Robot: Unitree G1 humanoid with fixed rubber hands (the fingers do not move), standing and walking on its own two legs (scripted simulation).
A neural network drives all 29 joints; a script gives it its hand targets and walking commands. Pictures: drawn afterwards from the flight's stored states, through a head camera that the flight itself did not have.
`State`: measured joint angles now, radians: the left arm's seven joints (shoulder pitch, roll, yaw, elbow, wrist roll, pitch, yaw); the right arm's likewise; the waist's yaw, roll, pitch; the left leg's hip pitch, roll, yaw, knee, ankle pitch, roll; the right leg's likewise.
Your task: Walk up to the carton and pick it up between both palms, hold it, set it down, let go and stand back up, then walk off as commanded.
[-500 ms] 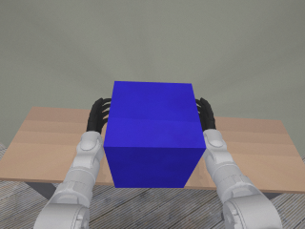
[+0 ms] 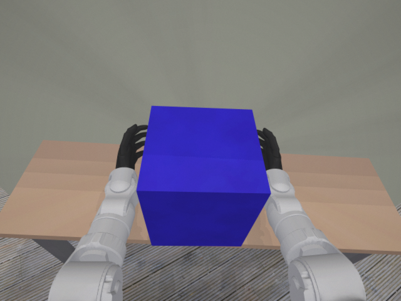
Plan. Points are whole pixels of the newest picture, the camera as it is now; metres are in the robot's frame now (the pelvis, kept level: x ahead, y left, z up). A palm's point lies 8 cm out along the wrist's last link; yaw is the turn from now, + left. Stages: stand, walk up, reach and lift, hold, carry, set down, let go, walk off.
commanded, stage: reach and lift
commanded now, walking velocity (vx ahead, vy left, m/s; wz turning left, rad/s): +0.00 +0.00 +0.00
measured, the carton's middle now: (199, 181) +0.36 +0.01 +0.02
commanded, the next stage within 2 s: none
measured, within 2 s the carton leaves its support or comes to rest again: leaves its support in 0.88 s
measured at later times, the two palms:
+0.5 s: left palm (123, 171) +0.36 +0.17 +0.06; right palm (268, 175) +0.36 -0.13 +0.06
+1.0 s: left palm (123, 159) +0.37 +0.17 +0.08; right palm (270, 165) +0.37 -0.13 +0.08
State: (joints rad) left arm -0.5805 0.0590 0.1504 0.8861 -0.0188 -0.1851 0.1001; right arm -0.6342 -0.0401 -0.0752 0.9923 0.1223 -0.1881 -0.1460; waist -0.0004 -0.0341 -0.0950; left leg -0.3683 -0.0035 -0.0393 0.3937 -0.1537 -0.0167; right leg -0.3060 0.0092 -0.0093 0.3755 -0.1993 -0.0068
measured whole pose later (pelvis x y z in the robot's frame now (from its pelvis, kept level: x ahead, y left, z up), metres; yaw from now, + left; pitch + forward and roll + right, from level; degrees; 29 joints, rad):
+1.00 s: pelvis +0.01 +0.00 +0.01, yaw +0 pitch +3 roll -1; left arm -0.53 -0.01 0.27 0.81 0.12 -0.16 0.06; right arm -0.55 0.05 -0.22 0.89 -0.09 -0.19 -0.14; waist 0.00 -0.03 -0.09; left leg -0.25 0.00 -0.04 0.33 -0.14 -0.02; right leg -0.16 0.01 -0.01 0.26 -0.16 0.00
